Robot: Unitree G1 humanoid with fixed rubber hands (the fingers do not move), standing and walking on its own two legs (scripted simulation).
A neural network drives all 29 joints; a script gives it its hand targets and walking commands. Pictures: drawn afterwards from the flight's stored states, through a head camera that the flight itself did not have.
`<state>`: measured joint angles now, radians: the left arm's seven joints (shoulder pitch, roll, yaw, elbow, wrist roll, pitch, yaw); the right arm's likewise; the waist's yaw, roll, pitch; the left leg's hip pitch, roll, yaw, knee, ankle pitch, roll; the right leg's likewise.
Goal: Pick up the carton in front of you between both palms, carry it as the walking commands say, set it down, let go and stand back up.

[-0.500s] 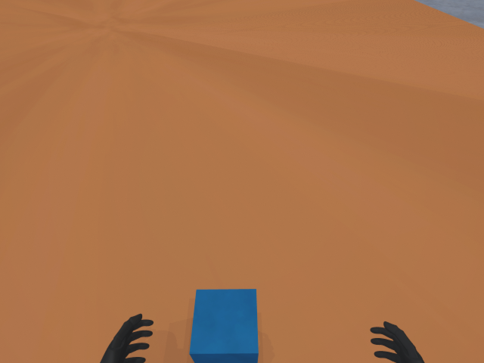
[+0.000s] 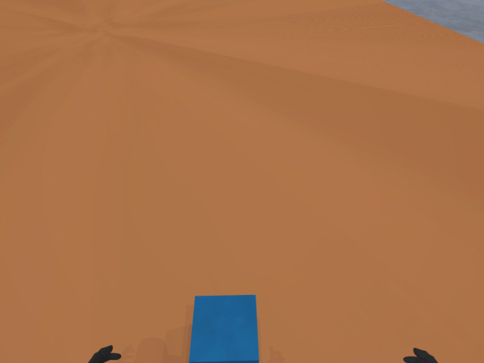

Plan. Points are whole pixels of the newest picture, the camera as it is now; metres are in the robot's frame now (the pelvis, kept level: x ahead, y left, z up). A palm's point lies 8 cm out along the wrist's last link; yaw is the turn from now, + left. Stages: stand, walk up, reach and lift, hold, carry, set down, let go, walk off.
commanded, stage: stand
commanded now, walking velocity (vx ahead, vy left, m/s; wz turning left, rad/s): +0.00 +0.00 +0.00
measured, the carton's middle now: (226, 337) +0.37 +0.09 -0.65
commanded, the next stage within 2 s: none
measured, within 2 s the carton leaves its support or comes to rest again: neither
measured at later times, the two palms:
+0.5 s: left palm out of the picture +0.08 +0.29 -0.10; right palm out of the picture +0.09 -0.30 -0.09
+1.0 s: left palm out of the picture +0.06 +0.30 -0.10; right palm out of the picture +0.08 -0.31 -0.09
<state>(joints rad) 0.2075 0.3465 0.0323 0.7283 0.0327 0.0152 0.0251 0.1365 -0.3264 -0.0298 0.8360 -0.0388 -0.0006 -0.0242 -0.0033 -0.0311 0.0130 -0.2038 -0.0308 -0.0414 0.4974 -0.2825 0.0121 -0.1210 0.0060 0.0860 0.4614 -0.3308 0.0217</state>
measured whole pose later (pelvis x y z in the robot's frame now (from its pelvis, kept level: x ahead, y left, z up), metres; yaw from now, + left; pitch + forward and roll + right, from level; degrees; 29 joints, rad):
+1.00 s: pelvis -0.02 -0.01 +0.01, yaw +1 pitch -2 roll +0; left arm 0.16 0.38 0.02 0.96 0.02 -0.01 0.02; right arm 0.12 -0.37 -0.01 1.02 -0.02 -0.01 -0.01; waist 0.00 -0.01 0.03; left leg -0.16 -0.02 -0.07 0.40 -0.19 0.00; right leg -0.08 0.01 0.06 0.36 -0.25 0.01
